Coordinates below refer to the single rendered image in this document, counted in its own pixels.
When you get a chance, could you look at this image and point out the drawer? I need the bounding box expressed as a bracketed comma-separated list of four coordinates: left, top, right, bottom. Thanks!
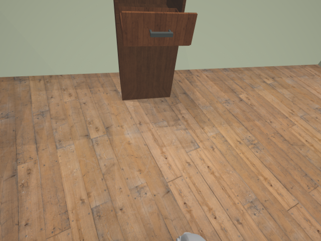
[118, 7, 198, 47]

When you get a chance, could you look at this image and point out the handle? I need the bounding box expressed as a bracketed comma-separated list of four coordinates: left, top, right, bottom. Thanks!
[149, 30, 173, 37]

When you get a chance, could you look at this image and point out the cabinet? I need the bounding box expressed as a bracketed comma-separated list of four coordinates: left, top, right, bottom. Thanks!
[113, 0, 186, 100]

